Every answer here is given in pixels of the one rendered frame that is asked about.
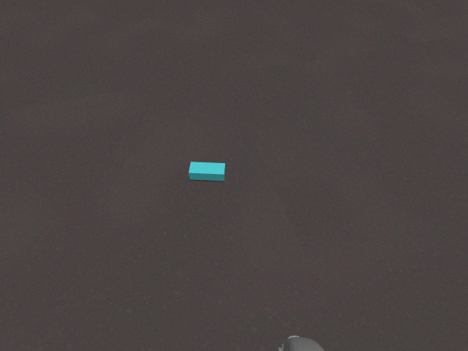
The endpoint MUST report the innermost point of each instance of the carton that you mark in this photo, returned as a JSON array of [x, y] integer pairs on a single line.
[[207, 171]]

